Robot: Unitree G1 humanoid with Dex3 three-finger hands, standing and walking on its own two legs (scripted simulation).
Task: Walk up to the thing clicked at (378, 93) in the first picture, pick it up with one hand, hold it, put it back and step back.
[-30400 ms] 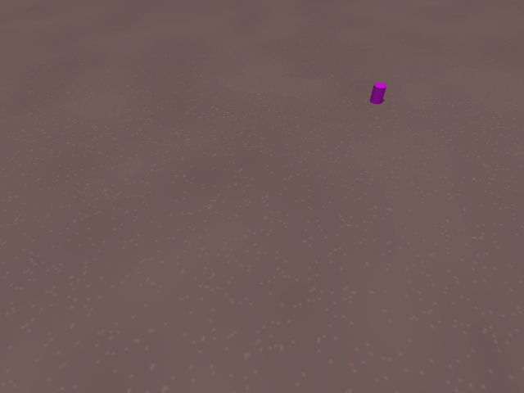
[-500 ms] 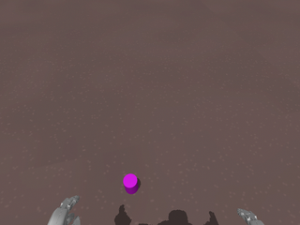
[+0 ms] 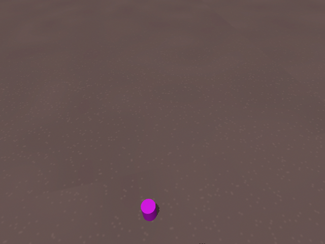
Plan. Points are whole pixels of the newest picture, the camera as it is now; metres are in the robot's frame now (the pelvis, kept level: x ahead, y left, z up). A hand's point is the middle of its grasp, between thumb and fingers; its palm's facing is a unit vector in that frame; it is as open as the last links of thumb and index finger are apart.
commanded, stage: stand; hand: left
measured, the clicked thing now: (149, 210) +0.46 +0.14 -0.71
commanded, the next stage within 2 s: step back in 1.36 s
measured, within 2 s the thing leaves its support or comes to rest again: neither
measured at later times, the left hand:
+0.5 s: hand out of the picture +0.07 +0.23 -0.15, palm faces +0.00 -0.94 -0.35, open 7.4 cm
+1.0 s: hand out of the picture +0.09 +0.23 -0.15, palm faces -0.01 -0.94 -0.35, open 7.4 cm
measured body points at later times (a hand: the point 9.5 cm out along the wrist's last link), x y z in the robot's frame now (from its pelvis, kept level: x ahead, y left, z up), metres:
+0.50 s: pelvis +0.01 -0.01 +0.01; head +0.02 -0.02 +0.46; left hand +0.07 +0.28 -0.13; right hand +0.07 -0.30 -0.14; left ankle +0.01 +0.12 -0.74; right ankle +0.02 -0.13 -0.74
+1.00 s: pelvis +0.02 -0.02 +0.01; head +0.03 -0.03 +0.46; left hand +0.09 +0.28 -0.12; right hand +0.08 -0.31 -0.14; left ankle +0.01 +0.12 -0.74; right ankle +0.02 -0.13 -0.74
